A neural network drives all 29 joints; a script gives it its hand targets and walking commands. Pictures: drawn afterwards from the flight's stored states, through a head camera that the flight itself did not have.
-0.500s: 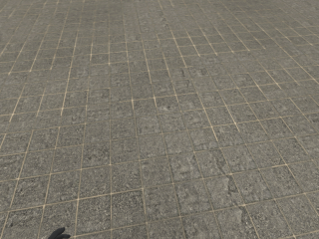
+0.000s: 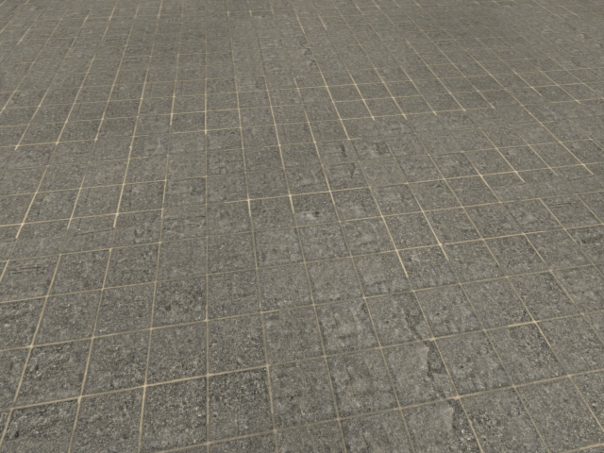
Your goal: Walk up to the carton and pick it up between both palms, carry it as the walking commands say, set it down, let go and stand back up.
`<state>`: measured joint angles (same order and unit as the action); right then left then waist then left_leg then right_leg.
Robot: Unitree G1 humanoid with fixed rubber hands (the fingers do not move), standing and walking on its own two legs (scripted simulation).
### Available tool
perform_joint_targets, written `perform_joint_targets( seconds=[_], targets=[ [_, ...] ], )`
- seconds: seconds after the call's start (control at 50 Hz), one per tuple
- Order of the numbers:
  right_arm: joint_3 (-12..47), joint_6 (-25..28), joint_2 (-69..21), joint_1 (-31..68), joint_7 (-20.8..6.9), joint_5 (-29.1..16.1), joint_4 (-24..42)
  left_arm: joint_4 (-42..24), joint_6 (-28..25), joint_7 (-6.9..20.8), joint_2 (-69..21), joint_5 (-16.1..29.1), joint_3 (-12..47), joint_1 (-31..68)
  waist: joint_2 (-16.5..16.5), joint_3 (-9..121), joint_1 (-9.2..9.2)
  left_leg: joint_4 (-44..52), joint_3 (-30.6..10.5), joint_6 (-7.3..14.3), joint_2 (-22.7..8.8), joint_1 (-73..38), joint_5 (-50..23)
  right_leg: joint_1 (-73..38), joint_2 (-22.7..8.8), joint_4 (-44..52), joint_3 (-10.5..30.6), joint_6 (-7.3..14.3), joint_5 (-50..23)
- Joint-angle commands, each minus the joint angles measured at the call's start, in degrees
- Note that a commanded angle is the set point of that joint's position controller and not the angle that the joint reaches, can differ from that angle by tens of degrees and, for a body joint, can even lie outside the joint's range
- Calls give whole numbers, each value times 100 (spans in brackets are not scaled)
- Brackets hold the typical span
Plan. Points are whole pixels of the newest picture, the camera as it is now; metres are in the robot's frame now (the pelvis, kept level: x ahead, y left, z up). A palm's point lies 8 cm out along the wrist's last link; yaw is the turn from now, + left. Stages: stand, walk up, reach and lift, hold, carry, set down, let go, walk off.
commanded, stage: stand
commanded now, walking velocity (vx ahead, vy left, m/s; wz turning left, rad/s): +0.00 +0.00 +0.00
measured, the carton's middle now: out of the picture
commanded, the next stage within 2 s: walk up in 0.28 s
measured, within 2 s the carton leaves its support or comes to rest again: neither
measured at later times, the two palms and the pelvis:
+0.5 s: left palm out of the picture +0.09 +0.30 -0.12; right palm out of the picture +0.11 -0.28 -0.11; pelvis +0.01 +0.01 +0.00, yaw +0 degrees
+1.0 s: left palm out of the picture +0.17 +0.48 -0.09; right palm (431, 365) +0.28 -0.19 -0.10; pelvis +0.13 +0.12 -0.02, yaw +16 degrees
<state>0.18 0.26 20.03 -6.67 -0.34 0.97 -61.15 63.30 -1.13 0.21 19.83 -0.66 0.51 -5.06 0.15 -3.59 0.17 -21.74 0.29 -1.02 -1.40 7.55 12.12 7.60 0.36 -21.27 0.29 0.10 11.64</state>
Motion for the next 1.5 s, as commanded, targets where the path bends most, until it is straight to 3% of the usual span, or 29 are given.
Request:
perform_joint_targets(
  seconds=[0.0,0.44,0.46,0.5,0.52,0.56,0.68,0.72,0.76,0.78,0.8,0.82,0.84,0.88,0.94,0.98,1.0,1.02,1.04,1.06,1.08,1.12,1.18,1.34,1.4,1.42,1.44,1.46,1.48],
  targets=[
    [-156,203,982,220,55,17,326,-307,-136,-65,1201,53,-231,284,-70,393,89,378,-514,259,-584,102,-678,-150,-684,499,660,186,-558],
    [-289,153,1289,516,131,-22,287,-248,-55,-86,1274,-11,-248,192,-231,696,100,427,-478,214,-513,-251,-1560,-478,-745,386,544,182,-1671],
    [-705,154,2066,631,-210,268,1226,-615,-249,17,2481,96,-865,-532,-166,836,435,-207,-680,229,-347,1594,1078,-1288,-1056,182,536,299,1600],
    [-604,35,1689,1328,-566,350,1654,-821,-422,-1,2802,47,-1057,-522,1299,289,619,-3157,-147,246,-345,3707,934,-1322,-2969,1251,2397,1246,3249],
    [-691,9,1657,1601,-658,326,1732,-1000,-482,7,2515,46,-960,-262,400,228,535,-3231,-360,135,-537,3686,720,-956,-2907,1284,2087,1308,2629],
    [-764,6,1800,1240,-825,211,1771,-1261,-560,-39,2312,20,-926,-123,287,397,209,-3270,-568,2,-832,3237,298,-493,-2550,1235,1292,1109,2325],
    [-878,-64,1743,615,-1163,93,1705,-1513,-679,122,2641,-209,-1037,605,1212,416,-268,-1934,137,-114,-938,1702,816,362,-2217,1371,-454,845,2010],
    [-949,35,1768,-210,-1119,31,1363,-1533,-645,127,2411,-235,-967,644,477,861,-587,-1415,660,85,-447,448,852,939,-1766,125,-993,770,2246],
    [-1205,88,2285,-1776,-875,20,906,-1487,-582,153,1668,-268,-702,589,-2406,1108,-1478,-247,-21,637,-340,-1370,2416,2639,-668,-3662,-1690,491,2168],
    [-1276,64,2844,-1702,-738,111,1052,-1799,-608,252,1525,-84,-615,713,-3134,491,-1386,1066,-2729,1051,-1394,-1194,4149,4282,-92,-4844,-1009,274,2448],
    [-1158,77,2790,-800,-685,106,1380,-1807,-620,327,1785,-58,-574,694,-1819,39,-843,1355,-3508,1360,-1711,-284,4202,4141,-538,-5014,-125,247,1544],
    [-1132,80,2814,-532,-665,56,1501,-1827,-634,348,2005,-39,-572,499,-1342,304,-603,1384,-3635,1711,-1844,-360,4131,3890,-592,-4611,-23,170,1416],
    [-1046,113,2599,-537,-636,28,1486,-1626,-639,373,2148,17,-624,369,-676,348,-461,954,-2853,1644,-1641,-309,2951,3474,-620,-3977,146,138,1792],
    [-970,112,2407,-216,-665,58,1732,-1312,-645,386,2049,79,-621,-41,-1233,203,-162,1097,-2165,1649,-1603,1152,2932,2275,-605,-2571,-182,10,2450],
    [-980,171,2463,437,-648,133,2090,-1163,-613,407,2302,70,-807,-873,-1459,356,281,1260,-1829,1271,-1311,2228,2464,976,-463,-2258,-307,-25,1045],
    [-881,157,2285,930,-643,112,2191,-852,-597,338,2185,69,-925,-2076,-772,838,1007,136,-1090,866,-720,3418,2414,-1466,-375,-1125,-444,92,379],
    [-749,194,1763,1133,-653,90,2345,-682,-652,221,2533,-17,-1076,-2796,573,1190,1523,-1448,-271,448,165,4577,2574,-2668,-680,-178,-58,43,900],
    [-612,257,1362,1303,-609,30,2524,-864,-685,65,3026,-112,-1156,-2755,2254,621,1630,-3698,-239,273,922,5468,2150,-2056,-2444,1210,2359,148,3000],
    [-724,210,1796,912,-538,75,2324,-1435,-702,1,3018,-115,-1043,-1180,861,94,725,-4531,-1268,280,60,5141,1018,-875,-3020,1483,3171,546,3540],
    [-740,268,1951,212,-582,24,2091,-1796,-749,-29,2927,-149,-1000,-697,275,119,232,-4538,-1188,202,-181,4801,771,-851,-2867,1458,2810,574,3874],
    [-839,276,2113,-123,-652,49,1881,-1738,-784,12,2588,-53,-872,-699,363,286,160,-4636,-1019,164,-185,4362,244,-710,-2478,1714,2274,234,3342],
    [-835,277,2205,-379,-792,80,1664,-1730,-889,53,2512,-39,-930,-276,579,600,-156,-4224,-689,-59,-625,3654,-37,-90,-2280,1731,1468,467,3030],
    [-635,266,1699,95,-891,46,1764,-1589,-919,147,2157,7,-828,-447,781,422,153,-3156,-378,-123,-601,3528,-227,-447,-1779,1454,-137,827,1363],
    [-494,362,1445,1719,-894,-9,1952,-1162,-758,230,2484,86,-839,-1438,635,277,669,-877,478,200,-179,2647,-401,-1337,-1894,1161,-1106,756,-1097],
    [-689,276,1681,113,-732,-33,1434,-1247,-632,215,2314,-3,-753,-1122,399,1256,-230,-866,964,751,575,226,174,-549,-1318,-914,-1942,691,-2381],
    [-870,278,1986,-869,-642,63,1282,-1344,-622,192,2118,57,-641,-972,76,1474,-810,-840,159,1132,253,-1603,940,1084,-1113,-2673,-1929,601,-1927],
    [-1146,291,2736,-1970,-482,150,1069,-1591,-691,170,1663,62,-492,-1053,-1714,2151,-1238,-574,-1878,1541,-1222,-3222,1525,2771,-513,-4690,-1638,381,490],
    [-1045,334,3052,-1535,-398,27,1476,-1746,-787,183,1871,136,-502,-1095,-1869,1930,-928,474,-4552,2037,-1978,-3387,1633,4108,49,-5405,-565,305,1783],
    [-938,307,2802,-1121,-374,-143,1515,-1748,-748,182,2385,123,-419,-753,-560,1609,-730,161,-3827,2217,-1809,-2880,1283,3936,-612,-5416,65,313,1211]
  ],
)
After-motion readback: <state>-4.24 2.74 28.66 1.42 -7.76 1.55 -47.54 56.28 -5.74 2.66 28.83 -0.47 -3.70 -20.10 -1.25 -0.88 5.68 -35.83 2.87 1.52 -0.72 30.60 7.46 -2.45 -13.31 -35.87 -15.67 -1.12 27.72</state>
